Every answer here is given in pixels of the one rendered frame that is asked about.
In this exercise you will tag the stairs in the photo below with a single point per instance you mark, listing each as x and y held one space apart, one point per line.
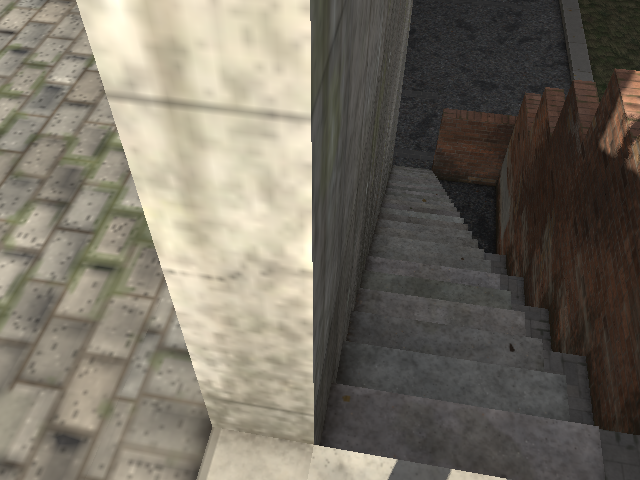
437 368

